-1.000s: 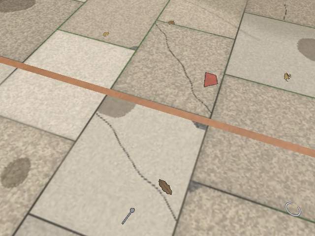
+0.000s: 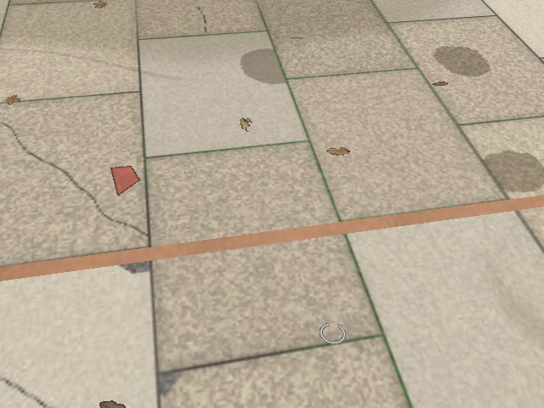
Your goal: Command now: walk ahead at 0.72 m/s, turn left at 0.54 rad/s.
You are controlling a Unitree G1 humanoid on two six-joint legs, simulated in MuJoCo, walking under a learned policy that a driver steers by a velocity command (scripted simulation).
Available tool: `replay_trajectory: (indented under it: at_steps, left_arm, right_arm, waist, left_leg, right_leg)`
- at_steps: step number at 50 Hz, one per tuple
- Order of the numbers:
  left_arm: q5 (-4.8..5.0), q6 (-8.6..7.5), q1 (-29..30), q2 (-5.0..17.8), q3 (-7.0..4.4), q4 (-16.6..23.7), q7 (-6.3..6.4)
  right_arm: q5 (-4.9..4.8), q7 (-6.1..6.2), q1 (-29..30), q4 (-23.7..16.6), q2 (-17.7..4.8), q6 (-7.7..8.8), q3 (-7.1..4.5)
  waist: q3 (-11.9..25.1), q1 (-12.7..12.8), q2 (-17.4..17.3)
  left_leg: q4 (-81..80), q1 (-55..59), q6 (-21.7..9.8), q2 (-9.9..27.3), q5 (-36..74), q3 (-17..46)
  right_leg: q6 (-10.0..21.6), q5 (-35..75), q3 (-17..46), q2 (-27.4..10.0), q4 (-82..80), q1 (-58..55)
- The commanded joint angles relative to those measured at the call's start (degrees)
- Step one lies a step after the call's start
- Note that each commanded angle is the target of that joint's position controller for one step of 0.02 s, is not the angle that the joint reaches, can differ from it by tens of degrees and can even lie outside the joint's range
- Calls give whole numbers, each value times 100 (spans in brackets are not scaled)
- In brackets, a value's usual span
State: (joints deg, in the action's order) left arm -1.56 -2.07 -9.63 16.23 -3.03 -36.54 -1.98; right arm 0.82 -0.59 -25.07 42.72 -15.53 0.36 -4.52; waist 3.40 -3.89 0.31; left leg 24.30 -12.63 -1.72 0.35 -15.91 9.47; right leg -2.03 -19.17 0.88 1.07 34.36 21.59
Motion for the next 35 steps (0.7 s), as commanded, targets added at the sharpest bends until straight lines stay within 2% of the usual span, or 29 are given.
replay_trajectory:
  at_steps: [1,2,3,4,5,6,7,9,13,17,18,19,20,21,22,23,24,25,26,27,28,29,30,31,32,33,35]
  left_arm:
    - [43,-41,-511,413,-108,163,188]
    - [14,-130,-1333,801,-201,27,288]
    - [-149,-170,-1856,1479,-285,65,357]
    - [-215,-142,-1372,1740,-410,59,376]
    - [-163,-170,-1002,1215,-276,123,337]
    - [-113,-199,-836,897,-172,113,296]
    - [-106,-209,-716,755,-116,108,281]
    - [-62,-272,-919,675,-81,-78,287]
    - [-70,-389,-1450,543,-65,-466,221]
    - [-98,-446,-1585,546,-66,-760,258]
    - [-94,-426,-1585,568,-67,-829,282]
    - [-85,-399,-1541,647,-77,-873,304]
    - [-66,-377,-1547,803,-100,-907,327]
    - [-18,-334,-1626,1005,-143,-954,354]
    - [22,-255,-1561,1229,-202,-950,374]
    - [383,-209,-1005,2010,-452,-578,462]
    - [385,-257,-880,1568,-361,-445,470]
    - [-102,-386,-1087,351,-31,-159,385]
    - [72,-569,-1675,663,26,145,321]
    - [217,-654,-750,1109,-65,228,335]
    - [269,-645,-506,1027,-58,384,371]
    - [170,-576,-589,986,-63,240,427]
    - [130,-497,-732,1052,-114,188,438]
    - [100,-398,-778,1104,-152,189,424]
    - [79,-330,-807,1046,-158,166,423]
    - [33,-284,-784,903,-123,147,428]
    - [-35,-254,-473,620,-44,245,443]
  right_arm:
    - [-31,-70,998,-597,-818,50,-278]
    - [-57,-57,1247,-750,-495,121,-193]
    - [-109,-40,1540,-1125,154,210,9]
    - [-104,-43,1588,-1304,-52,202,39]
    - [0,-87,1794,-1209,-396,153,-40]
    - [70,-189,1664,-1075,-499,140,-88]
    - [91,-286,1426,-913,-563,99,-116]
    - [126,-424,1475,-855,-528,-2,-98]
    - [120,-497,2119,-1005,-456,-83,-20]
    - [132,-624,2952,-1257,-437,-85,107]
    - [144,-646,3141,-1307,-349,-65,165]
    - [143,-648,3212,-1337,-228,-44,232]
    - [141,-607,3116,-1315,-176,-35,262]
    - [155,-534,2760,-1226,-227,-26,245]
    - [167,-467,1976,-1049,-375,4,177]
    - [-472,-421,935,-993,-1116,122,-207]
    - [-515,-266,85,-640,-1529,99,-394]
    - [-372,-83,283,-665,-2088,40,-442]
    - [-61,-89,448,-1099,-2223,84,-447]
    - [-76,-102,584,-1214,-1790,110,-395]
    - [-154,-117,929,-1181,-1592,194,-330]
    - [-262,-105,1288,-1232,-1363,261,-264]
    - [-259,-81,1591,-1305,-1312,271,-248]
    - [-175,-58,1716,-1326,-1287,267,-249]
    - [-181,-24,1792,-1273,-1175,262,-227]
    - [-211,26,1765,-1181,-1074,249,-193]
    - [-204,149,1596,-1006,-1044,176,-176]
  waist:
    - [-250,798,-604]
    - [115,1237,87]
    - [377,1431,1439]
    - [178,1099,1402]
    - [-280,948,649]
    - [-402,781,523]
    - [-348,628,631]
    - [-543,607,719]
    - [-932,682,549]
    - [-1371,721,432]
    - [-1538,732,327]
    - [-1570,686,269]
    - [-1374,598,320]
    - [-999,411,454]
    - [-498,-2,568]
    - [147,-666,1005]
    - [568,-933,398]
    - [762,-120,-1725]
    - [2859,-28,-1354]
    - [2579,-355,-166]
    - [1376,36,264]
    - [832,356,726]
    - [424,598,701]
    - [220,733,526]
    - [106,789,440]
    - [58,789,362]
    - [130,656,151]
  left_leg:
    - [-147,-2016,-655,154,-1332,855]
    - [1121,-2978,-427,-186,-1663,479]
    - [2975,-3808,-263,-611,-1887,-138]
    - [3816,-4400,-287,-151,-1072,-227]
    - [4192,-4456,-280,103,-523,-202]
    - [4200,-4281,-205,166,-187,-272]
    - [4296,-4000,-109,259,8,-412]
    - [4684,-3996,-23,337,402,-579]
    - [4704,-4486,-56,409,887,-595]
    - [3486,-4061,-289,484,1170,-1249]
    - [3016,-3807,-376,432,1097,-1514]
    - [2475,-3306,-501,293,975,-1813]
    - [2136,-2669,-623,-11,838,-2131]
    - [2002,-2076,-712,-353,698,-2335]
    - [1830,-1190,-819,-587,604,-2274]
    - [1531,359,-905,-570,1274,-1761]
    - [773,2099,-1092,-392,2198,-1052]
    - [1310,3691,-1415,694,4817,702]
    - [311,4758,-2728,1993,3045,3533]
    - [-178,4086,-2369,1691,2600,3302]
    - [-389,2989,-2164,1397,2422,2690]
    - [-476,2041,-1953,1123,2507,2274]
    - [-580,1187,-1871,920,2963,1903]
    - [-704,581,-1801,792,3423,1681]
    - [-671,196,-1733,704,3917,1357]
    - [-564,-193,-1626,563,4435,979]
    - [-307,-509,-1351,198,5260,487]
  right_leg:
    - [-1,682,-314,160,-1041,-2400]
    - [149,-214,644,-787,-1223,-3553]
    - [352,-2443,2725,-2447,-2086,-3812]
    - [846,-3314,4099,-3026,-2541,-3094]
    - [865,-2937,3466,-2650,-2424,-2758]
    - [731,-2249,2556,-2223,-2370,-2484]
    - [633,-1701,1908,-1933,-2447,-2318]
    - [610,-817,1003,-1662,-2611,-2131]
    - [615,186,30,-1671,-2746,-2338]
    - [532,1067,-997,-1573,-3068,-2254]
    - [508,1896,-1271,-1513,-2990,-2236]
    - [458,3263,-1583,-1440,-2747,-2197]
    - [427,5334,-1743,-1419,-2270,-2283]
    - [405,7062,-1749,-1467,-1569,-2502]
    - [401,7838,-1700,-1584,-465,-2488]
    - [301,8217,-1398,-1600,688,-1954]
    - [-56,5376,-1366,-1158,2304,-730]
    - [-345,-1497,-1060,3,4899,1432]
    - [-338,-1841,586,270,6188,2193]
    - [-182,-1229,935,-5,5824,2136]
    - [-133,-896,786,-136,5231,2315]
    - [-174,-673,783,-412,4838,2101]
    - [-222,-520,768,-501,4540,1772]
    - [-262,-441,765,-557,4330,1490]
    - [-319,-332,677,-640,4001,1366]
    - [-367,-165,517,-658,3599,1216]
    - [-407,446,198,-443,2938,1144]
